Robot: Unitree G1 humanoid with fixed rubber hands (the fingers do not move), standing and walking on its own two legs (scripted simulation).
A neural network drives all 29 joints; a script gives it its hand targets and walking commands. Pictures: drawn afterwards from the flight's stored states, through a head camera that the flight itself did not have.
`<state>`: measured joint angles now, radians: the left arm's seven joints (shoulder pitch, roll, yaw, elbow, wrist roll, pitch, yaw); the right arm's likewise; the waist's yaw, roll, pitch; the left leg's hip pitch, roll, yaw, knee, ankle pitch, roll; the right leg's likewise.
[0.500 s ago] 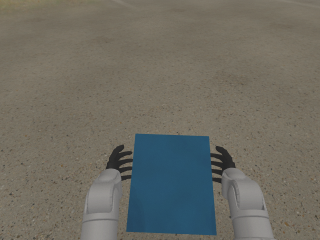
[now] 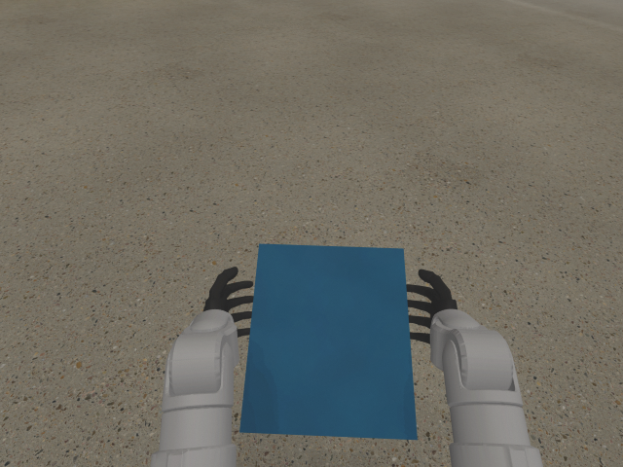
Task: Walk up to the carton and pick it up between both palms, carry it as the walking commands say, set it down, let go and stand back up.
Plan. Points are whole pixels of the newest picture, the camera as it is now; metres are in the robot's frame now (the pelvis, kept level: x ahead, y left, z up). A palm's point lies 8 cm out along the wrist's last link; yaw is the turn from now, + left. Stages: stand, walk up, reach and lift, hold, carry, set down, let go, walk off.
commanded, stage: carry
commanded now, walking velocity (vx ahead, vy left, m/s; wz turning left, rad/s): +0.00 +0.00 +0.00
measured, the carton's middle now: (326, 347) +0.32 +0.01 -0.03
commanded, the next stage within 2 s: none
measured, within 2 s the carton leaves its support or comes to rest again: neither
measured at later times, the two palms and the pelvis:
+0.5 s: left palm (239, 225) +0.48 +0.15 +0.06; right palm (409, 226) +0.49 -0.13 +0.06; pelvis +0.19 +0.00 +0.01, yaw +2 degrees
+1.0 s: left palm (218, 197) +0.54 +0.19 +0.07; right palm (381, 191) +0.55 -0.09 +0.08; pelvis +0.26 +0.03 +0.01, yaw +1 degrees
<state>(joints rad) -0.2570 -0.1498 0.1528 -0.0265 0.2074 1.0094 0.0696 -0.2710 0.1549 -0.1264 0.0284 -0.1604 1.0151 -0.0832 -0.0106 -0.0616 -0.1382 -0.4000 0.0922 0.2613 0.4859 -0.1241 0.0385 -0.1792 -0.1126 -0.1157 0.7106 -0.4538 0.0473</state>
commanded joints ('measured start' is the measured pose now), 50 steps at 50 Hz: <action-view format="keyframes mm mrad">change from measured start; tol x16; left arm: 1 -232 -700 -324 396 -95 -161 -225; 3 -434 -916 -590 24 -306 -242 -230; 6 -504 -964 -644 -124 -365 -237 -216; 14 -312 -844 -500 129 -221 -205 -227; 22 -338 -910 -661 -123 -359 -174 -229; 50 -291 -832 -644 -148 -400 -1 -198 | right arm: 1 -195 758 261 334 58 -175 244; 3 -425 975 541 -90 273 -254 236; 6 -535 987 600 -195 320 -239 235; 14 -241 864 476 105 162 -224 231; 22 -381 939 645 -180 306 -174 236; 50 -209 803 532 -154 286 -30 216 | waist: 1 -29 226 -227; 12 7 172 -252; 16 11 -122 -300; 35 20 124 -202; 41 27 -113 -241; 46 -11 290 -106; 50 -13 306 -173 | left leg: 1 681 346 -501 -173 477 154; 12 313 126 -49 22 280 -15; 16 152 51 -114 35 -180 -78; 23 314 63 -103 49 519 -97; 37 370 42 -85 72 809 -91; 39 160 -4 -59 134 486 -109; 41 -60 -47 -96 -16 -290 -89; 43 205 -5 -128 -310 94 -59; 46 713 164 -244 -28 1285 -4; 50 673 140 -195 31 1153 22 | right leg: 1 -587 28 63 470 -83 -24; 8 -204 28 -35 -24 148 -32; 12 -19 24 -95 -377 585 -18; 14 172 -128 48 -254 951 -93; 23 157 -59 -15 -128 1187 -105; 35 12 16 -106 -205 833 -62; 41 526 -94 34 -183 1625 -183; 42 460 -98 20 -165 1543 -188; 46 -398 99 -109 -79 63 -27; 50 -314 124 -88 -244 260 -23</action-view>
